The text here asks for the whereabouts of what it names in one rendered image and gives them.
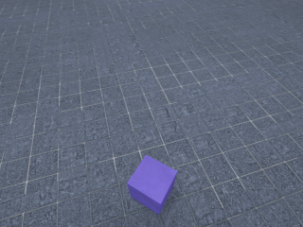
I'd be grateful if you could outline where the carton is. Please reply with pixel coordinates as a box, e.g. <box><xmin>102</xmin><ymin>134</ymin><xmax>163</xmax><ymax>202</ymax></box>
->
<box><xmin>127</xmin><ymin>154</ymin><xmax>178</xmax><ymax>215</ymax></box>

